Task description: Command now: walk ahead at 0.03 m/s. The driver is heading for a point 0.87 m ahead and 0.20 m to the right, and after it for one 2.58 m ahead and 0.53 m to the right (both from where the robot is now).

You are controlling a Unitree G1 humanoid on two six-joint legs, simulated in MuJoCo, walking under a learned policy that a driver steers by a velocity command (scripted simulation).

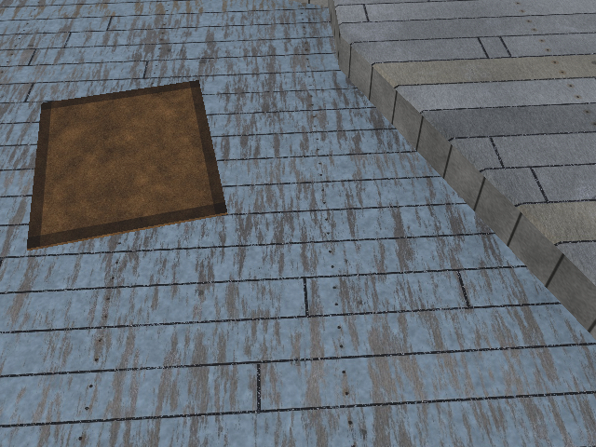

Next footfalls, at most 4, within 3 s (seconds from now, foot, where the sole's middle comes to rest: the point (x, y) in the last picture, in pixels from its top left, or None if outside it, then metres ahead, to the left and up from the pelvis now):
1.20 right None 0.46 -0.14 -0.77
1.72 left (341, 323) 0.82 -0.06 -0.77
2.14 right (443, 306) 0.88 -0.33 -0.77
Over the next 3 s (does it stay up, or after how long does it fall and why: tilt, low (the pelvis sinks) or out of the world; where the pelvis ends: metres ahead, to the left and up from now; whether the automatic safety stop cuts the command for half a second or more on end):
stays up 0.81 -0.18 0.00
